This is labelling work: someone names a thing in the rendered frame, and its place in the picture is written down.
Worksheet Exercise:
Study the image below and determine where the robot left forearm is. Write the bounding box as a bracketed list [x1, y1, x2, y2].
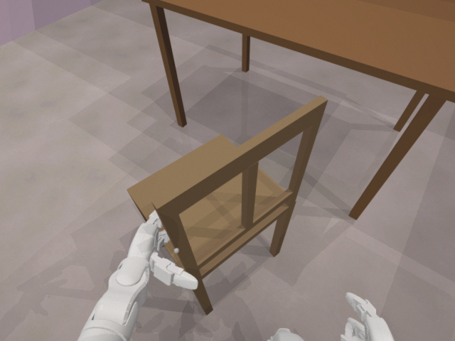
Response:
[77, 256, 151, 341]

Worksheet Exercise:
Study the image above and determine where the robot left hand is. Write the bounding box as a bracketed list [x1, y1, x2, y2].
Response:
[127, 210, 198, 290]

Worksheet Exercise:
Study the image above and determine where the table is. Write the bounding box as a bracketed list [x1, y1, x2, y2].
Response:
[141, 0, 455, 220]

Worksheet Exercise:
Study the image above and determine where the robot right shin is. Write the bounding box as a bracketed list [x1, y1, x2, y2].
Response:
[276, 328, 291, 334]

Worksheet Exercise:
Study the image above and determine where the chair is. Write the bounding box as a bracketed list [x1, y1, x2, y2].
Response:
[127, 95, 328, 315]

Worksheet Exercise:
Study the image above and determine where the robot right hand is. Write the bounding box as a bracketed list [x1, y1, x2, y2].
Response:
[341, 292, 395, 341]

